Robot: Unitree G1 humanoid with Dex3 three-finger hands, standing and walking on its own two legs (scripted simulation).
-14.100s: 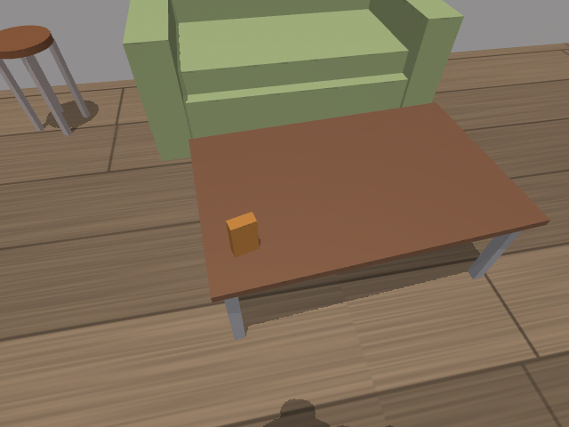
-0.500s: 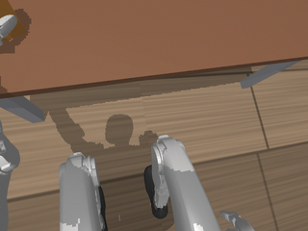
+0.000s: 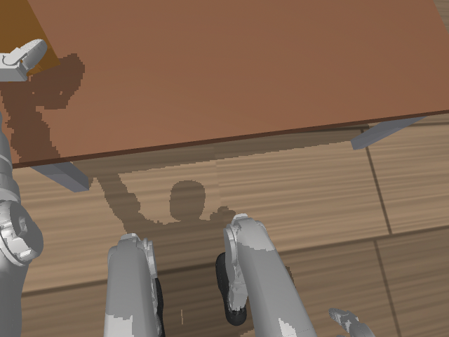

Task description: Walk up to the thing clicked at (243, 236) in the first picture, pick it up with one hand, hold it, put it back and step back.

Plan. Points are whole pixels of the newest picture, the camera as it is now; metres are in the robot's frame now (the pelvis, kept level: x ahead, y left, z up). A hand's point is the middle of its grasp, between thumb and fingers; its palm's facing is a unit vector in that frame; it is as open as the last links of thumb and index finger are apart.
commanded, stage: settle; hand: left
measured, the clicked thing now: (7, 30) +0.57 +0.24 +0.05
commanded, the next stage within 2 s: lift in 0.42 s
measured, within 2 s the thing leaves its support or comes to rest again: neither
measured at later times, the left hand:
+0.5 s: hand out of the picture +0.56 +0.25 +0.07, palm faces +0.25 -0.97 -0.02, open 8.4 cm
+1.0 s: hand out of the picture +0.52 +0.24 +0.13, palm faces +0.25 -0.97 -0.02, open 8.4 cm
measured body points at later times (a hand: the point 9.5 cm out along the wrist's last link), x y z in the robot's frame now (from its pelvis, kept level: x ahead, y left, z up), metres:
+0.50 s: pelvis +0.01 +0.00 +0.05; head +0.22 +0.05 +0.44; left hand +0.54 +0.30 +0.08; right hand +0.06 -0.26 -0.07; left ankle +0.06 +0.11 -0.46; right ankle +0.09 -0.12 -0.46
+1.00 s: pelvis +0.03 +0.00 +0.10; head +0.20 +0.04 +0.52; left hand +0.50 +0.29 +0.13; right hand +0.09 -0.26 -0.01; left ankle +0.06 +0.11 -0.46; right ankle +0.09 -0.12 -0.46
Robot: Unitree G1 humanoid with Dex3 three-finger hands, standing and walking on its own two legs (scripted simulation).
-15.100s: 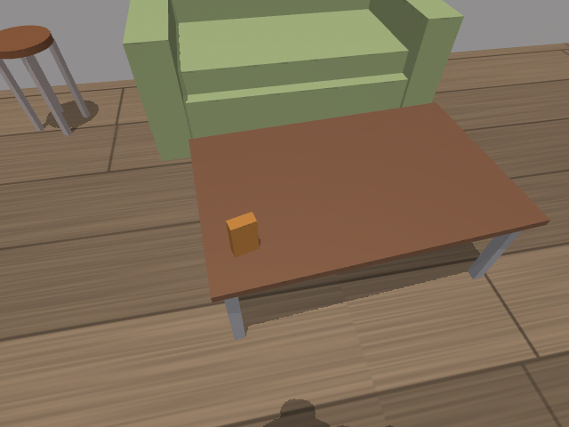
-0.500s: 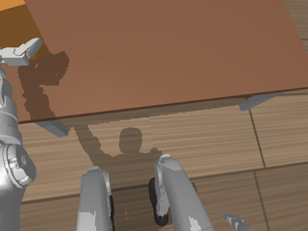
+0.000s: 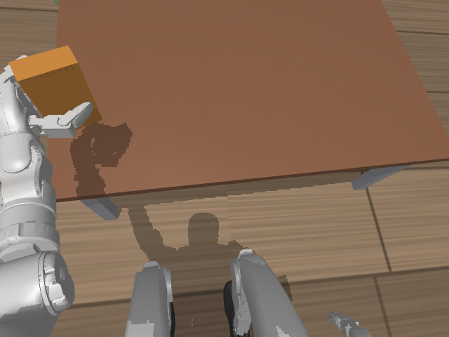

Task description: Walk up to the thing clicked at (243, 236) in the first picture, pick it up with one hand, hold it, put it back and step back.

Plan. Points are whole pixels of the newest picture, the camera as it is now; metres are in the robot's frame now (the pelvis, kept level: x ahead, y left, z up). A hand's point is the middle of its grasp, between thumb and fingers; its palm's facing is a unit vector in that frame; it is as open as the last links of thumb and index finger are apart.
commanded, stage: lift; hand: left
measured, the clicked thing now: (62, 95) +0.50 +0.22 +0.04
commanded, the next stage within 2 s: hold in 1.26 s
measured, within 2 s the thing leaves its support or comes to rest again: neither
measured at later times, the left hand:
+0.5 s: hand (30, 122) +0.41 +0.22 +0.11, palm faces +0.23 -0.97 -0.01, open 8.4 cm
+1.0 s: hand (22, 127) +0.38 +0.20 +0.15, palm faces +0.21 -0.98 -0.01, open 8.4 cm
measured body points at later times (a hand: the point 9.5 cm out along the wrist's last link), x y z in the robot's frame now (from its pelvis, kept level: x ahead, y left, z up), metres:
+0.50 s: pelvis +0.02 +0.00 +0.08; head +0.12 +0.04 +0.52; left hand +0.40 +0.27 +0.11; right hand +0.14 -0.25 -0.03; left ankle +0.04 +0.11 -0.56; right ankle +0.06 -0.13 -0.56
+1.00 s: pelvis +0.03 +0.00 +0.11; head +0.10 +0.02 +0.56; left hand +0.37 +0.25 +0.16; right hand +0.17 -0.24 +0.00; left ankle +0.04 +0.11 -0.56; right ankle +0.06 -0.13 -0.56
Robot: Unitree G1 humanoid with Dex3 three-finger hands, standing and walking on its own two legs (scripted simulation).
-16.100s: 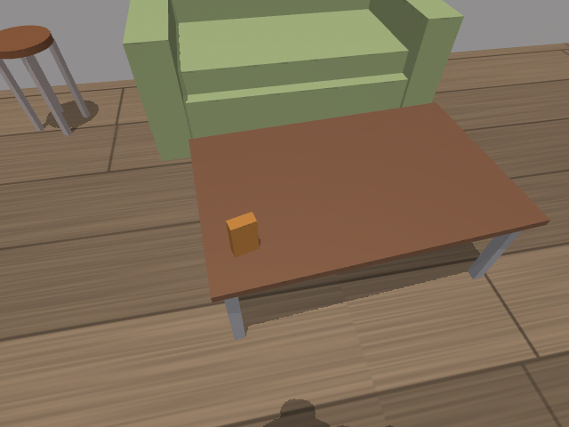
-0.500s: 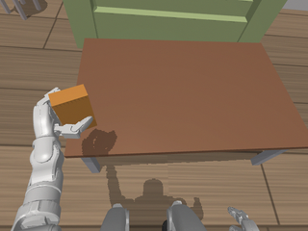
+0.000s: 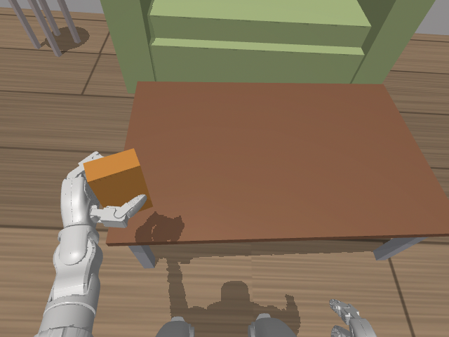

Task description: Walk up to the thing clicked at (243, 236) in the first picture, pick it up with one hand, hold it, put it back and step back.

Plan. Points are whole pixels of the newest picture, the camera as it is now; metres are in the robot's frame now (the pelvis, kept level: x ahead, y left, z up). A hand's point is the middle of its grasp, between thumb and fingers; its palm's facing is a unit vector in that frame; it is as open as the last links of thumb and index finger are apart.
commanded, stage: lift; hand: left
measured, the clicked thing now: (122, 187) +0.36 +0.17 +0.05
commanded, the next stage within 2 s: hold in 0.26 s
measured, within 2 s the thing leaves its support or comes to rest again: neither
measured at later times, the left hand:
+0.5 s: hand (118, 194) +0.34 +0.17 +0.06, palm faces +0.17 -0.99 +0.00, open 8.4 cm
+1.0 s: hand (112, 196) +0.33 +0.18 +0.07, palm faces +0.17 -0.98 +0.00, open 8.4 cm
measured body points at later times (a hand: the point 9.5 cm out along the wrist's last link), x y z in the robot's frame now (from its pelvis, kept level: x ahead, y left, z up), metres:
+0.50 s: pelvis +0.01 -0.01 +0.01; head +0.06 +0.00 +0.46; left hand +0.33 +0.22 +0.06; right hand +0.14 -0.25 -0.09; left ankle +0.01 +0.11 -0.68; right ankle +0.02 -0.13 -0.68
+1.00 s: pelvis +0.01 -0.01 +0.02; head +0.05 +0.00 +0.47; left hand +0.32 +0.23 +0.08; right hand +0.15 -0.25 -0.08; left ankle +0.01 +0.11 -0.68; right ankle +0.02 -0.13 -0.68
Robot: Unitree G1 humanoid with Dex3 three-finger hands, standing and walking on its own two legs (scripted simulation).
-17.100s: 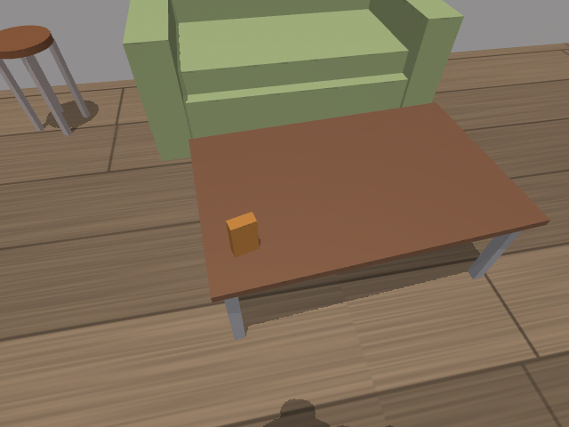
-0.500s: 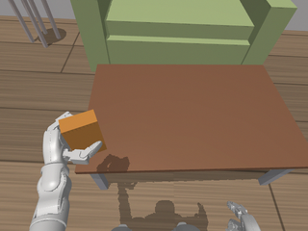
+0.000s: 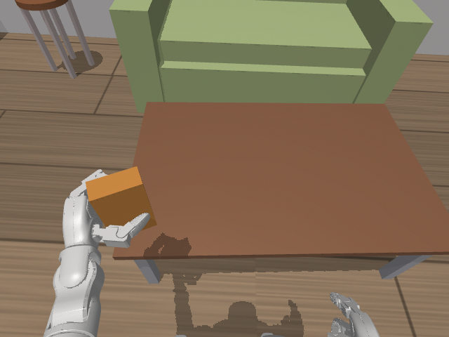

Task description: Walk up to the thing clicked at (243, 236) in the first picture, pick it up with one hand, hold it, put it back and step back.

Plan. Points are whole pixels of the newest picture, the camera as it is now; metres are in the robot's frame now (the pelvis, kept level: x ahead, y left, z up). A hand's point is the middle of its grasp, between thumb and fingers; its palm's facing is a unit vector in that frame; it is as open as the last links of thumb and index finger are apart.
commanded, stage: hold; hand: left
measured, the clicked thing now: (125, 205) +0.32 +0.17 +0.07
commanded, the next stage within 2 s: crouch in 1.96 s
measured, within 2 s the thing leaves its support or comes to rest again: neither
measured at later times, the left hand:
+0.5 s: hand (118, 214) +0.31 +0.18 +0.05, palm faces +0.16 -0.99 +0.00, open 8.4 cm
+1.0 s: hand (119, 215) +0.31 +0.18 +0.05, palm faces +0.17 -0.99 +0.01, open 8.4 cm
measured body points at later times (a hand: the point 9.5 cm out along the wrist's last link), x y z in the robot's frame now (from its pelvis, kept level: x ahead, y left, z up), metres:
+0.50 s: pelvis -0.01 +0.00 +0.00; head +0.03 +0.01 +0.45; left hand +0.30 +0.23 +0.06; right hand +0.13 -0.24 -0.10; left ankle +0.00 +0.12 -0.70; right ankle +0.01 -0.12 -0.70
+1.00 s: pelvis -0.01 +0.00 +0.00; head +0.04 +0.01 +0.45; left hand +0.30 +0.23 +0.05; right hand +0.13 -0.24 -0.10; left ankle +0.00 +0.12 -0.70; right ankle +0.01 -0.12 -0.70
